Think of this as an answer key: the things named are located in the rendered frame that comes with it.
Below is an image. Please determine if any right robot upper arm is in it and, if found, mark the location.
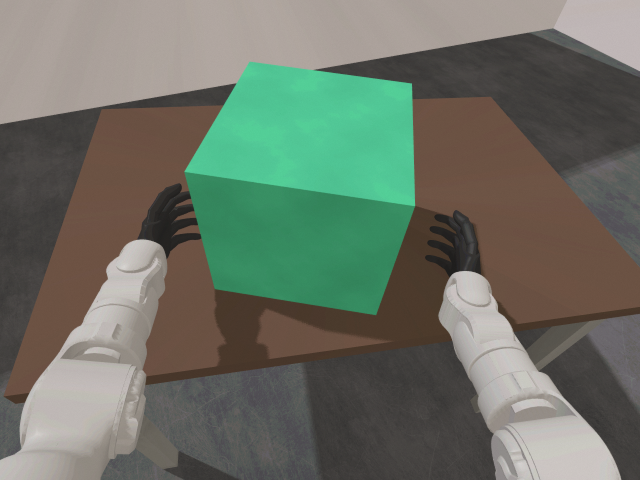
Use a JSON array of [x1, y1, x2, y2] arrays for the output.
[[491, 415, 619, 480]]

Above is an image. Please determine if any table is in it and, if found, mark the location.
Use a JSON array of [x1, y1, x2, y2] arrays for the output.
[[3, 97, 640, 469]]

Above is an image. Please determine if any robot left forearm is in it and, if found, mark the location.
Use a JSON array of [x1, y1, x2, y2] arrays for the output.
[[20, 239, 167, 448]]

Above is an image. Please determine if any robot right forearm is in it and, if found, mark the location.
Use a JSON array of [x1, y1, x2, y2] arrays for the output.
[[438, 271, 621, 480]]

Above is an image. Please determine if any left robot hand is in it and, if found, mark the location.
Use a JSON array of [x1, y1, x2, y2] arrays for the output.
[[137, 183, 201, 259]]

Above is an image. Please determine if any carton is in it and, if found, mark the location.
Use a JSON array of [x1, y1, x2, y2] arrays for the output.
[[184, 62, 415, 315]]

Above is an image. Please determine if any right robot hand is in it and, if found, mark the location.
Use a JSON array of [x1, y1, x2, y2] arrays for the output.
[[425, 210, 481, 278]]

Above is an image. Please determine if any left robot upper arm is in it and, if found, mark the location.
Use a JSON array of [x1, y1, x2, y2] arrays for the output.
[[0, 359, 146, 480]]

